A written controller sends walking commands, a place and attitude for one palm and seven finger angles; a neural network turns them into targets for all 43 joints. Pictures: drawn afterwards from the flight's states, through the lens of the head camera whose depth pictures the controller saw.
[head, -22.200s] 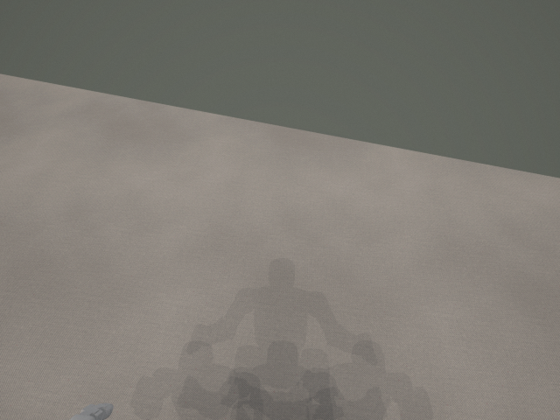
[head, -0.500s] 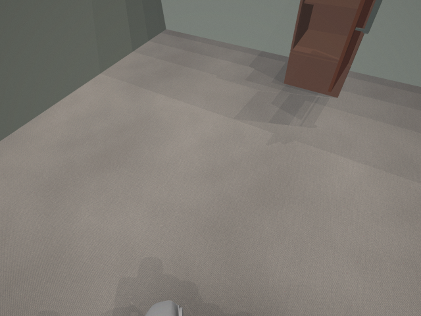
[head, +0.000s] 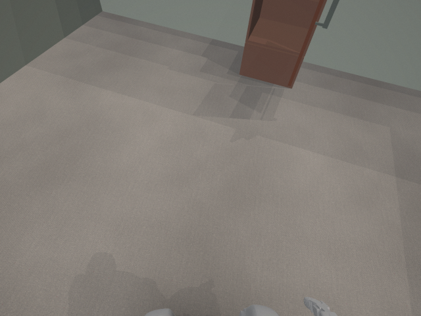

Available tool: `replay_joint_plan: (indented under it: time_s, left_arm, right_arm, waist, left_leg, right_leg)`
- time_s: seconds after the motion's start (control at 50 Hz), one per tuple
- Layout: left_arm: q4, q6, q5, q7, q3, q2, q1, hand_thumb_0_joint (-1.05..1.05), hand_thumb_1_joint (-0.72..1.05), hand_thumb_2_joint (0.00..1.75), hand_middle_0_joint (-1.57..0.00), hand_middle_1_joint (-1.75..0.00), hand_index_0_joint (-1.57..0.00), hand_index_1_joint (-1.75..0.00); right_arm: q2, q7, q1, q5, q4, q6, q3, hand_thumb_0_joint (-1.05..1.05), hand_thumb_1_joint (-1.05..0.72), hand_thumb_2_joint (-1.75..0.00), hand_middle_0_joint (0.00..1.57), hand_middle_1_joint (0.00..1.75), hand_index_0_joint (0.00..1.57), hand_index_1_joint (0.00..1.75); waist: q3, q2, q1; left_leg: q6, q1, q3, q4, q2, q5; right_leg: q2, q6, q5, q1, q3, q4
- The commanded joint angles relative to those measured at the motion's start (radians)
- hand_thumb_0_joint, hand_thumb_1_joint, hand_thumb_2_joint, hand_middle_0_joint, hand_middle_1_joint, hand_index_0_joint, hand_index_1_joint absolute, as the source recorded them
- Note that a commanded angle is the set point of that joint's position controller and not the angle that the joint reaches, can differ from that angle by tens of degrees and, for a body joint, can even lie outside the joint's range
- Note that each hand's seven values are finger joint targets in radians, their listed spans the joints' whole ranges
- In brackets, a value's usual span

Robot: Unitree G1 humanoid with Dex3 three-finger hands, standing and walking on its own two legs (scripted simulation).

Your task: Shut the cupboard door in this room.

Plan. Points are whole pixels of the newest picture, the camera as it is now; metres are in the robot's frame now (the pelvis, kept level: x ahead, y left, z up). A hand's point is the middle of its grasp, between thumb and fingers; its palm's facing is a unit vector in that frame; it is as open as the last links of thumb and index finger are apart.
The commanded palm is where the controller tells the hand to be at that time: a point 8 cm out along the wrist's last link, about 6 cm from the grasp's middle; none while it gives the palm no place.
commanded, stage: turn or walk to find it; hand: left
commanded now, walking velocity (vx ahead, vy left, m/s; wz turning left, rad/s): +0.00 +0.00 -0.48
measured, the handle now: (327, 9) +1.42 -0.42 -0.04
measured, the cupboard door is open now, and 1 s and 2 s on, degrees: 86 86 86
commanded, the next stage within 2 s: stand and wait in 0.60 s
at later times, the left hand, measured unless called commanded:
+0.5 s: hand (167, 284) +0.19 +0.11 -0.14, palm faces -0.19 -0.95 -0.24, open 7.2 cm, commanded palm none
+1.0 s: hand (175, 234) +0.31 +0.11 -0.18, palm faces -0.21 -0.96 -0.17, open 7.3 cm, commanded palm none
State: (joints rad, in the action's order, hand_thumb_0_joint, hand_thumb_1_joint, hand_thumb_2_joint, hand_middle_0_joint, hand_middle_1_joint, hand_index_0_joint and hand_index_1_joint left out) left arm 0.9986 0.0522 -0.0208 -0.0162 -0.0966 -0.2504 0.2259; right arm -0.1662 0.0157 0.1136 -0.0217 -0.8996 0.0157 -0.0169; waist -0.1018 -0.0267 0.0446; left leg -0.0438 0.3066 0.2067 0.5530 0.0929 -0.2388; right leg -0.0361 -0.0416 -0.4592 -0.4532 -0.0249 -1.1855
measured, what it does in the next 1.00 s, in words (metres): walks ahead: right foot, then left foot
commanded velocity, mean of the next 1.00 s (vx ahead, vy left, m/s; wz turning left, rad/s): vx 0.27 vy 0.00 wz -0.10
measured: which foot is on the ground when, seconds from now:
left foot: down 0.00-0.32, up 0.34-0.74, down 0.76-1.00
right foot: up 0.00-0.30, down 0.32-0.78, up 0.80-1.00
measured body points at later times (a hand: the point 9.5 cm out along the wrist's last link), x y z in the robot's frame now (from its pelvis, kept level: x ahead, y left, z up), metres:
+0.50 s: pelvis +0.08 -0.06 +0.01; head +0.09 -0.09 +0.46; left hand +0.20 +0.16 -0.13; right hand +0.02 -0.31 -0.15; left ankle +0.12 +0.08 -0.66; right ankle +0.02 -0.14 -0.73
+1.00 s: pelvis +0.25 -0.05 +0.00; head +0.26 -0.04 +0.45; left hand +0.32 +0.17 -0.16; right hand +0.24 -0.29 -0.15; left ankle +0.32 +0.02 -0.73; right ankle +0.21 -0.17 -0.68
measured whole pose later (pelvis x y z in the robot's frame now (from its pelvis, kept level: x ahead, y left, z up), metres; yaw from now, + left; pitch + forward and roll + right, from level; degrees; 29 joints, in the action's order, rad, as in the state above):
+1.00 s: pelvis +0.25 -0.05 +0.00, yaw -14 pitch -1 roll +0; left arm 1.10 0.00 -0.04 0.01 -0.04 -0.15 0.25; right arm -0.17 0.02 0.22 -0.02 -1.04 0.05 -0.05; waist -0.03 -0.01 0.00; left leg -0.07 0.29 0.16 0.50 0.01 -0.20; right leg -0.09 -0.01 -0.42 -0.43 -0.07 -1.01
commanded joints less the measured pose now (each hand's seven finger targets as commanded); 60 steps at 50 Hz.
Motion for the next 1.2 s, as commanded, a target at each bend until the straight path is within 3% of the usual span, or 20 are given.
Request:
replay_joint_plan:
  time_s: [0.0,0.18,0.26,0.28,0.3,0.32,0.38,0.44,0.66,0.7,0.72,0.74,0.76,0.8,0.84,0.96,1.08,1.14,1.16,1.18]
  left_arm:
    - [-0.082,-0.004,-0.001,-0.006,-0.003,-0.020,0.029,0.00,0.90,0.90,-0.20,-0.30,-0.20,-0.30]
    - [-0.162,-0.022,-0.011,-0.024,0.017,-0.005,-0.151,0.00,0.90,0.90,-0.20,-0.30,-0.20,-0.30]
    - [-0.103,-0.050,-0.010,-0.017,0.018,-0.022,-0.008,0.00,0.90,0.90,-0.20,-0.30,-0.20,-0.30]
    - [-0.068,-0.063,-0.012,-0.006,0.009,-0.083,0.083,0.00,0.90,0.90,-0.20,-0.30,-0.20,-0.30]
    - [-0.033,-0.076,-0.013,0.008,-0.010,-0.195,0.183,0.00,0.90,0.90,-0.20,-0.30,-0.20,-0.30]
    - [-0.017,-0.076,0.009,0.022,-0.024,-0.232,0.230,0.00,0.90,0.90,-0.20,-0.30,-0.20,-0.30]
    - [-0.035,-0.090,0.006,0.027,0.002,-0.130,0.068,0.00,0.90,0.90,-0.20,-0.30,-0.20,-0.30]
    - [-0.018,-0.116,0.004,0.021,0.025,-0.077,0.055,0.00,0.90,0.90,-0.20,-0.30,-0.20,-0.30]
    - [0.095,-0.127,0.000,0.040,0.039,-0.069,0.150,0.00,0.90,0.90,-0.20,-0.30,-0.20,-0.30]
    - [0.100,-0.123,0.004,0.045,0.038,-0.078,0.127,0.00,0.90,0.90,-0.20,-0.30,-0.20,-0.30]
    - [0.102,-0.119,0.008,0.046,0.040,-0.065,0.140,0.00,0.90,0.90,-0.20,-0.30,-0.20,-0.30]
    - [0.102,-0.112,0.020,0.046,0.047,-0.018,0.212,0.00,0.90,0.90,-0.20,-0.30,-0.20,-0.30]
    - [0.099,-0.114,0.025,0.044,0.059,0.019,0.252,0.00,0.90,0.90,-0.20,-0.30,-0.20,-0.30]
    - [0.091,-0.098,0.020,0.053,0.066,0.021,0.170,0.00,0.90,0.90,-0.20,-0.30,-0.20,-0.30]
    - [0.083,-0.095,0.006,0.033,0.062,0.031,0.102,0.00,0.90,0.90,-0.20,-0.30,-0.20,-0.30]
    - [0.055,-0.063,-0.009,0.014,0.058,0.078,0.103,0.00,0.90,0.90,-0.20,-0.30,-0.20,-0.30]
    - [-0.001,-0.070,-0.008,0.003,0.053,0.050,0.005,0.00,0.90,0.90,-0.20,-0.30,-0.20,-0.30]
    - [0.031,-0.081,-0.009,0.007,0.055,0.048,0.090,0.00,0.90,0.90,-0.20,-0.30,-0.20,-0.30]
    - [0.054,-0.090,-0.009,0.013,0.053,0.027,0.143,0.00,0.90,0.90,-0.20,-0.30,-0.20,-0.30]
    - [0.068,-0.100,-0.014,0.026,0.046,-0.032,0.186,0.00,0.90,0.90,-0.20,-0.30,-0.20,-0.30]
  right_arm:
    - [-0.177,0.010,0.103,0.001,0.014,0.012,-0.059,0.00,-0.90,-0.90,0.20,0.30,0.20,0.30]
    - [-0.211,-0.011,0.186,-0.014,-0.045,0.019,-0.089,0.00,-0.90,-0.90,0.20,0.30,0.20,0.30]
    - [-0.210,-0.018,0.175,-0.013,-0.067,0.015,-0.079,0.00,-0.90,-0.90,0.20,0.30,0.20,0.30]
    - [-0.175,-0.026,0.171,-0.004,-0.058,0.017,-0.070,0.00,-0.90,-0.90,0.20,0.30,0.20,0.30]
    - [-0.096,-0.031,0.095,0.002,0.000,0.017,-0.042,0.00,-0.90,-0.90,0.20,0.30,0.20,0.30]
    - [-0.146,-0.027,0.021,0.001,0.034,0.003,-0.044,0.00,-0.90,-0.90,0.20,0.30,0.20,0.30]
    - [-0.142,-0.033,0.062,-0.010,-0.026,0.007,-0.059,0.00,-0.90,-0.90,0.20,0.30,0.20,0.30]
    - [-0.115,-0.037,0.133,-0.014,-0.059,0.003,-0.055,0.00,-0.90,-0.90,0.20,0.30,0.20,0.30]
    - [-0.079,-0.047,-0.011,0.002,-0.029,0.022,-0.033,0.00,-0.90,-0.90,0.20,0.30,0.20,0.30]
    - [-0.100,-0.031,0.151,-0.002,-0.085,0.029,-0.037,0.00,-0.90,-0.90,0.20,0.30,0.20,0.30]
    - [-0.144,-0.022,0.282,-0.009,-0.131,0.035,-0.045,0.00,-0.90,-0.90,0.20,0.30,0.20,0.30]
    - [-0.236,-0.010,0.384,-0.019,-0.151,0.043,-0.061,0.00,-0.90,-0.90,0.20,0.30,0.20,0.30]
    - [-0.265,-0.007,0.410,-0.005,-0.166,0.031,-0.064,0.00,-0.90,-0.90,0.20,0.30,0.20,0.30]
    - [-0.235,0.010,0.286,0.008,-0.136,0.026,-0.055,0.00,-0.90,-0.90,0.20,0.30,0.20,0.30]
    - [-0.149,0.005,0.215,0.000,-0.134,0.034,-0.036,0.00,-0.90,-0.90,0.20,0.30,0.20,0.30]
    - [-0.127,-0.005,0.177,-0.001,-0.128,0.036,-0.057,0.00,-0.90,-0.90,0.20,0.30,0.20,0.30]
    - [-0.155,-0.010,0.215,-0.005,-0.142,0.028,-0.075,0.00,-0.90,-0.90,0.20,0.30,0.20,0.30]
    - [-0.138,-0.007,0.214,-0.002,-0.153,0.019,-0.067,0.00,-0.90,-0.90,0.20,0.30,0.20,0.30]
    - [-0.110,-0.007,0.218,0.003,-0.159,0.020,-0.060,0.00,-0.90,-0.90,0.20,0.30,0.20,0.30]
    - [-0.052,-0.010,0.222,0.012,-0.151,0.022,-0.047,0.00,-0.90,-0.90,0.20,0.30,0.20,0.30]
  waist:
    - [0.134,0.153,-0.044]
    - [0.093,0.154,-0.095]
    - [0.149,0.049,-0.017]
    - [0.168,-0.086,0.030]
    - [0.133,-0.346,0.084]
    - [0.124,-0.321,0.109]
    - [0.032,-0.051,0.003]
    - [0.027,-0.086,-0.044]
    - [-0.018,-0.112,-0.028]
    - [0.061,-0.083,-0.106]
    - [0.158,-0.012,-0.145]
    - [0.296,0.190,-0.153]
    - [0.340,0.294,-0.132]
    - [0.262,0.246,-0.119]
    - [0.122,0.137,-0.084]
    - [0.067,0.133,-0.044]
    - [0.037,0.131,-0.055]
    - [0.055,0.046,-0.011]
    - [0.066,-0.024,0.010]
    - [0.061,-0.181,0.025]
  left_leg:
    - [-0.083,-0.117,-0.161,-0.258,0.266,0.285]
    - [-0.077,-0.113,-0.139,-0.324,0.322,-0.174]
    - [-0.004,-0.053,-0.042,-0.115,0.257,-0.195]
    - [0.044,0.092,0.045,0.078,0.188,-0.187]
    - [0.095,0.408,0.080,0.366,0.048,-0.417]
    - [0.091,0.482,-0.079,0.505,0.033,-0.396]
    - [0.091,0.460,-0.161,0.579,0.076,-0.149]
    - [0.114,0.354,-0.126,0.496,0.056,-0.045]
    - [0.066,0.207,-0.086,0.129,0.003,0.034]
    - [0.053,-0.017,-0.069,0.011,-0.047,0.125]
    - [0.040,-0.208,-0.100,-0.044,-0.018,0.304]
    - [-0.046,-0.462,-0.331,-0.021,0.202,0.622]
    - [-0.138,-0.490,-0.455,-0.093,0.351,0.827]
    - [-0.192,-0.322,-0.490,-0.184,0.373,0.598]
    - [-0.151,-0.157,-0.394,-0.243,0.281,0.381]
    - [-0.126,0.042,-0.340,-0.385,0.190,-0.152]
    - [-0.133,0.032,-0.400,-0.391,0.185,-0.306]
    - [-0.085,0.063,-0.347,-0.269,0.125,-0.282]
    - [-0.046,0.103,-0.289,-0.156,0.066,-0.234]
    - [0.007,0.246,-0.166,0.044,-0.032,-0.206]
  right_leg:
    - [-0.041,-0.015,0.078,-0.051,0.010,-0.010]
    - [-0.055,0.017,0.044,0.023,-0.068,0.393]
    - [0.013,0.048,0.161,0.310,-0.139,0.716]
    - [-0.077,0.088,0.115,0.490,-0.023,0.816]
    - [-0.324,0.203,0.113,0.622,0.377,0.926]
    - [-0.391,0.262,0.161,0.572,0.519,0.983]
    - [-0.295,0.238,0.097,0.454,0.300,0.976]
    - [-0.208,0.195,0.319,0.375,0.150,0.981]
    - [-0.197,0.177,0.734,0.427,0.077,0.890]
    - [-0.157,0.133,0.868,0.406,0.023,0.702]
    - [-0.114,0.096,0.780,0.355,-0.003,0.521]
    - [-0.006,0.052,0.385,0.151,-0.061,0.293]
    - [0.062,0.051,-0.182,0.076,-0.049,0.054]
    - [-0.007,0.041,-0.144,-0.014,0.043,-0.078]
    - [-0.060,0.035,-0.059,-0.030,0.020,-0.019]
    - [-0.080,0.029,0.093,0.042,-0.032,0.218]
    - [-0.059,0.022,0.093,0.104,-0.068,0.459]
    - [-0.018,0.018,0.177,0.294,-0.104,0.687]
    - [-0.045,0.024,0.191,0.390,-0.067,0.789]
    - [-0.207,0.077,0.094,0.494,0.141,0.899]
